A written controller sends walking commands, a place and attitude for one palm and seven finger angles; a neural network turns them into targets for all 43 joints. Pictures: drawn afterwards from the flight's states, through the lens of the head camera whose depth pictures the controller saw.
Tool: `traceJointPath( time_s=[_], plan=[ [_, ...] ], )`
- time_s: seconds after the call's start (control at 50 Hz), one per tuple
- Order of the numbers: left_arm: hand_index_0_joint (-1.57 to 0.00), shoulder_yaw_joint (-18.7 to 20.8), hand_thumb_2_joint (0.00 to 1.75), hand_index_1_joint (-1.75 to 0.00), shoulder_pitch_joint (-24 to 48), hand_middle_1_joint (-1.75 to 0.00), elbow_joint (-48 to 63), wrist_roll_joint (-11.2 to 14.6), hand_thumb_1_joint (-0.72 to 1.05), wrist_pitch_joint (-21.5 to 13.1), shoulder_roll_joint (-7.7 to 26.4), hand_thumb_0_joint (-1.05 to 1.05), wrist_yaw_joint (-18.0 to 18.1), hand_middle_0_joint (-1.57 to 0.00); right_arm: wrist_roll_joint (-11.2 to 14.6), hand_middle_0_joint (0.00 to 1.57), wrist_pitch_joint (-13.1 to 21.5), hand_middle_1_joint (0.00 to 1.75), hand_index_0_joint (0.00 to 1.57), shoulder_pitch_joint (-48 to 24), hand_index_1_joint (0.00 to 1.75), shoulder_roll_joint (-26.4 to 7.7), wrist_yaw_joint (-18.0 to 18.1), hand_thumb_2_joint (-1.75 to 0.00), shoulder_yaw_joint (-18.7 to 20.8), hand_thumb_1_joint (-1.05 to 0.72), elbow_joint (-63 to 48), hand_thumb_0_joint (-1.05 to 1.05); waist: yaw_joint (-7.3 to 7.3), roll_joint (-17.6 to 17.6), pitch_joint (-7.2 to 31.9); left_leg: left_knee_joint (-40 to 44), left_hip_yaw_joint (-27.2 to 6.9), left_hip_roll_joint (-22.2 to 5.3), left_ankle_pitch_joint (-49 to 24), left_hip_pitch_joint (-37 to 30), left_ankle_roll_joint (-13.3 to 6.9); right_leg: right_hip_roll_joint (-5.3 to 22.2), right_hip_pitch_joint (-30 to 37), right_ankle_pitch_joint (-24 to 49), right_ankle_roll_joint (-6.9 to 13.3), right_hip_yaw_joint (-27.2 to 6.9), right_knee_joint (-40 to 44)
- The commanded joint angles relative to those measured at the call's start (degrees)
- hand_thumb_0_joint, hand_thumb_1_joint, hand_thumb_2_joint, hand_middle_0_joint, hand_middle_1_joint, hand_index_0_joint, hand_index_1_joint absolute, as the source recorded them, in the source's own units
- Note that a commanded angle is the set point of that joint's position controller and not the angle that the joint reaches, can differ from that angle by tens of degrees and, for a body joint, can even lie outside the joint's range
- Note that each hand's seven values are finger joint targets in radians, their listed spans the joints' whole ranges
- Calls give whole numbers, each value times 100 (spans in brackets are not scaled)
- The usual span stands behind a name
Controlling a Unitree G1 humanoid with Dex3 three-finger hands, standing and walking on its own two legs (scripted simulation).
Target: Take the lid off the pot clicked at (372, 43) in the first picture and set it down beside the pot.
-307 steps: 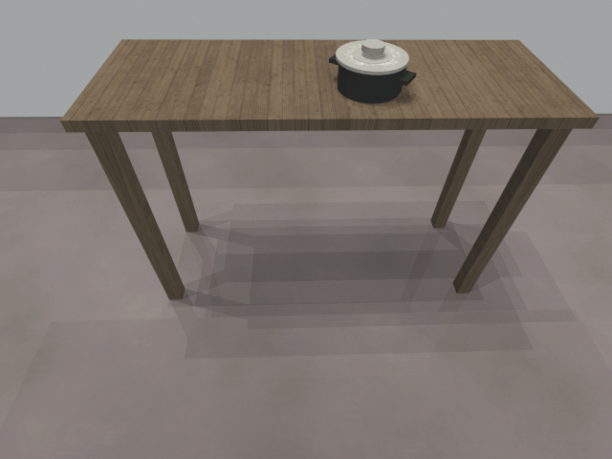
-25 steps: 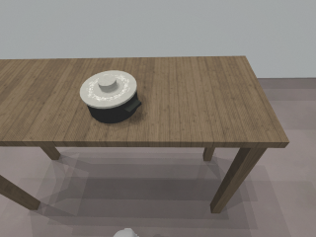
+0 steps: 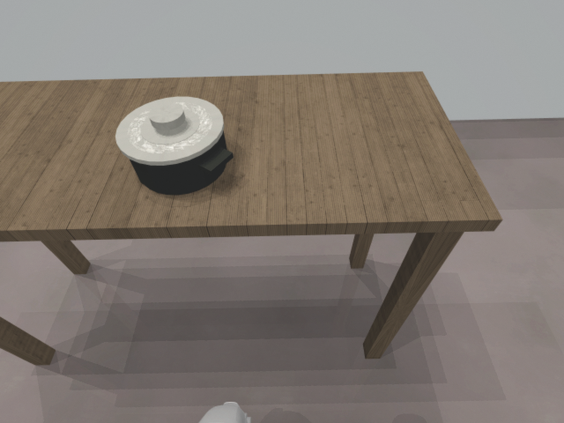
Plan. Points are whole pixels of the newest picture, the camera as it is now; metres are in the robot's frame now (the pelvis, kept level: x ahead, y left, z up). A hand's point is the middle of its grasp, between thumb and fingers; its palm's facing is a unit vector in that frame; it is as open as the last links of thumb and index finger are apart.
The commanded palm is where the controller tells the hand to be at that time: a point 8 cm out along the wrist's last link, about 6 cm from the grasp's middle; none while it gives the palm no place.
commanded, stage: come to a stop and stand still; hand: left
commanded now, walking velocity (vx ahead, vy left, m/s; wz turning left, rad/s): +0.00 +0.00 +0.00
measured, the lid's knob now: (167, 116) +0.52 +0.22 +0.15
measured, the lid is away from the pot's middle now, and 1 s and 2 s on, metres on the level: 0.00 0.00 0.00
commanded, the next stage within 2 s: look again from close up in 0.68 s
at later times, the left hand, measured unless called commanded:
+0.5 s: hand out of the picture -0.02 +0.15 -0.15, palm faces +0.05 -0.97 -0.23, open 7.4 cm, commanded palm none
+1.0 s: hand out of the picture -0.02 +0.13 -0.15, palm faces +0.07 -0.98 -0.18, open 7.4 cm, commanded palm none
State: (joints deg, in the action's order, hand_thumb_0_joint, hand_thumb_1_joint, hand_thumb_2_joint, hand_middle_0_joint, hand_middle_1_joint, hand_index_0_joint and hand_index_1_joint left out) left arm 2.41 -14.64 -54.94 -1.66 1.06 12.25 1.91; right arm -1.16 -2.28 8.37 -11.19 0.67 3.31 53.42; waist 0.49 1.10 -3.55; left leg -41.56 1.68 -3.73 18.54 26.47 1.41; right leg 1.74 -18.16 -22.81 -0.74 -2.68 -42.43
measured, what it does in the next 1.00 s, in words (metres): steps on the spot: left foot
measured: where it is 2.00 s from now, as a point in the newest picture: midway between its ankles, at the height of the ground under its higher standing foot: outside the picture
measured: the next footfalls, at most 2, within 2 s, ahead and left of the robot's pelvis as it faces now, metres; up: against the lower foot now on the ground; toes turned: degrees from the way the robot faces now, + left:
left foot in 0.40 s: +0.05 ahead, +0.11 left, +0.00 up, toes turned +1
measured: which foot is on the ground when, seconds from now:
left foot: down 0.00-0.28, up 0.30-0.38, down 0.40-1.00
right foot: down 0.00-1.00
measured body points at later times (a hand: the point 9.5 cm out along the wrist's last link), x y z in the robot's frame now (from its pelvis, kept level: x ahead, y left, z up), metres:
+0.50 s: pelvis -0.05 -0.04 +0.01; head -0.06 -0.04 +0.46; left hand -0.02 +0.20 -0.13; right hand -0.07 -0.26 -0.15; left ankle +0.01 +0.10 -0.71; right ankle -0.01 -0.14 -0.71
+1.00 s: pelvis -0.03 -0.05 +0.02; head -0.03 -0.05 +0.47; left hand -0.03 +0.18 -0.14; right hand -0.02 -0.26 -0.14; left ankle +0.01 +0.10 -0.71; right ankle -0.01 -0.14 -0.71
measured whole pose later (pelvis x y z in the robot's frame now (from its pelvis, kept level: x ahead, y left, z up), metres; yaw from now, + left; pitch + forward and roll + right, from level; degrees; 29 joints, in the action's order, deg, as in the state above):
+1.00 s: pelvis -0.03 -0.05 +0.02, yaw +2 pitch -1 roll +0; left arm 0.8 -17.8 -58.7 -0.8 0.4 9.0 0.9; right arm -1.1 0.1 18.7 -7.7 1.1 0.4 59.9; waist -0.3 -0.4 -0.7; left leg -30.3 -2.3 -1.7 12.6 17.1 2.3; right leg -2.1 -15.6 -15.9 2.8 1.0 -32.2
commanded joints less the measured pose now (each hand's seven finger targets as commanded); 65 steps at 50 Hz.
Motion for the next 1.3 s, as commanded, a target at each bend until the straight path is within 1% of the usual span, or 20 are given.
traceJointPath(
  time_s=[0.0,0.02,0.04,0.08,0.1,0.14,0.2,0.24,0.26,0.32,0.4,0.46,0.5,0.56,0.6,0.72,0.84,0.96,1.14,1.28],
  plan=[
    [-20,195,90,-30,208,-30,562,-51,90,-193,987,0,70,-20,27,20,139,30,20,606,30,-257,-61,-90,83,-90,-558,0,-310,-1787,612,-792,190,385,555,-288,-90,891,59,2584,906,-906,1408],
    [-20,153,90,-30,277,-30,552,-10,90,-197,860,0,104,-20,42,20,170,30,20,674,30,-357,-31,-90,83,-90,-570,0,-361,-2192,422,-342,102,294,235,-510,-141,847,-112,2643,810,-722,1252],
    [-20,106,90,-30,363,-30,532,5,90,-173,788,0,108,-20,44,20,188,30,20,824,30,-332,-16,-90,73,-90,-518,0,-374,-1960,322,257,126,225,-171,-1125,-153,771,-555,2001,698,-468,1149],
    [-20,29,90,-30,210,-30,610,27,90,-40,465,0,103,-20,-14,20,235,30,20,1023,30,-598,-26,-90,51,-90,-412,0,-359,181,-425,1376,-903,-346,-178,-1014,-423,22,-1285,-389,327,-35,600],
    [-20,-6,90,-30,-25,-30,556,73,90,7,359,0,98,-20,-82,20,228,30,20,952,30,-717,-33,-90,57,-90,-416,0,-234,1295,-615,2290,-1658,-742,879,-282,-689,-289,-889,-1029,196,339,210],
    [-20,-14,90,-30,-422,-30,393,52,90,43,429,0,52,-20,-86,20,206,30,20,576,30,-767,-30,-90,52,-90,-439,0,75,1543,-720,2898,-1784,-739,2213,724,-795,-320,-54,-696,228,439,-139],
    [-20,5,90,-30,-866,-30,231,45,90,-36,449,0,2,-20,-52,20,140,30,20,447,30,-701,-5,-90,35,-90,-480,0,283,32,-366,1904,-881,-152,1978,813,-468,-158,335,-841,317,-86,1061],
    [-20,59,90,-30,-475,-30,416,47,90,-90,800,0,6,-20,-20,20,72,30,20,792,30,-371,-10,-90,24,-90,-481,0,-1,-1212,-241,430,-79,329,753,-292,-164,766,-918,-2394,767,-1506,2554],
    [-20,90,90,-30,-77,-30,561,44,90,-98,879,0,24,-20,-26,20,61,30,20,1020,30,-338,-12,-90,35,-90,-396,0,-179,-1286,-167,-224,6,372,430,-816,-118,1075,-1496,-2492,909,-1770,2899],
    [-20,114,90,-30,347,-30,723,41,90,-109,800,0,49,-20,-23,20,114,30,20,1676,30,-177,-23,-90,-26,-90,-91,0,-483,-888,75,10,9,372,65,-1514,-141,781,-1736,-1601,767,-1019,2409],
    [-20,20,90,-30,-255,-30,514,106,90,-105,349,0,5,-20,-51,20,269,30,20,1426,30,-441,31,-90,-54,-90,-109,0,-100,265,-251,2232,-1180,-362,924,-573,-535,-142,-697,-434,286,-117,1084],
    [-20,0,90,-30,-528,-30,249,80,90,-116,324,0,-19,-20,-21,20,311,30,20,1069,30,-461,54,-90,-67,-90,-67,0,104,708,-98,2562,-1297,-403,1601,81,-552,-122,225,-135,261,13,1173],
    [-20,8,90,-30,-670,-30,153,67,90,-149,398,0,-37,-20,-16,20,275,30,20,1045,30,-371,42,-90,-82,-90,-26,0,125,203,-169,2106,-898,-109,1411,52,-418,60,164,-526,341,-426,1676],
    [-20,37,90,-30,-424,-30,148,84,90,-183,538,0,-39,-20,-20,20,241,30,20,1443,30,-159,43,-90,-113,-90,118,0,-136,-630,-18,1165,-309,258,425,-822,-242,538,-579,-1266,562,-1057,2449],
    [-20,34,90,-30,-270,-30,172,91,90,-189,548,0,-38,-20,-15,20,239,30,20,1626,30,-83,35,-90,-135,-90,242,0,-245,-529,26,1100,-304,270,229,-1149,-238,542,-850,-1216,560,-986,2480],
    [-20,5,90,-30,-456,-30,16,83,90,-205,397,0,-42,-20,-8,20,301,30,20,1395,30,-219,57,-90,-144,-90,280,0,-106,-43,-199,1718,-657,22,559,-691,-306,229,-469,-752,425,-625,2136],
    [-20,6,90,-30,-474,-30,-68,68,90,-220,425,0,-38,-20,11,20,306,30,20,1392,30,-85,58,-90,-167,-90,386,0,-118,-433,-306,1488,-438,131,254,-941,-222,378,-624,-988,482,-786,2478],
    [-20,7,90,-30,-462,-30,-78,84,90,-224,343,0,-40,-20,8,20,367,30,20,1353,30,-173,78,-90,-182,-90,452,0,-72,129,-229,1849,-690,-36,190,-838,-274,213,-267,-324,421,-501,2131],
    [-20,-3,90,-30,-438,-30,-184,106,90,-292,332,0,-22,-20,58,20,473,30,20,1273,30,-181,123,-90,-208,-90,565,0,-19,-50,325,1719,-615,-153,-1332,-1261,-288,228,502,1428,380,-278,1728],
    [-20,7,90,-30,-340,-30,-210,103,90,-274,346,0,6,-20,60,20,457,30,20,1201,30,-246,144,-90,-208,-90,659,0,-30,12,288,1653,-578,-175,-1764,-1438,-299,247,576,1773,361,-224,1624]
  ],
)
